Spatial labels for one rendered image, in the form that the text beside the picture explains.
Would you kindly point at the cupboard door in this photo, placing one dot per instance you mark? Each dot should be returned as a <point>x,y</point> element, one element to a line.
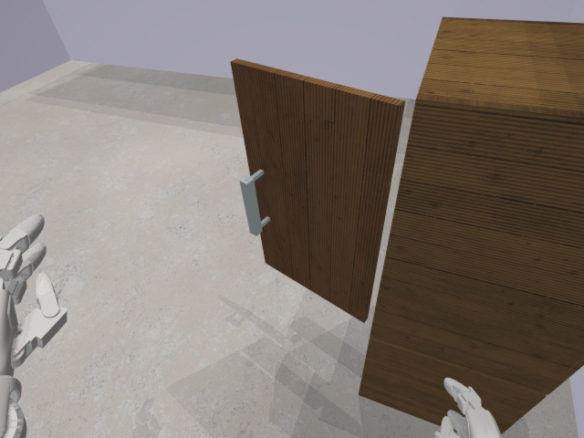
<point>328,153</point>

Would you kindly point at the handle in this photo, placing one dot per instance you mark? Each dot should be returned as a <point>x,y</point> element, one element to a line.
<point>251,205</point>

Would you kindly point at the robot right hand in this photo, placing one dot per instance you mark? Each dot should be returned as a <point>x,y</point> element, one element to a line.
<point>478,422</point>

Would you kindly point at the robot left forearm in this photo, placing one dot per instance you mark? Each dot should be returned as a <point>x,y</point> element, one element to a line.
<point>12,420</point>

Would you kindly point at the robot left hand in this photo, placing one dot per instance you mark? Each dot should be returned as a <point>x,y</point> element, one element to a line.
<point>16,266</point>

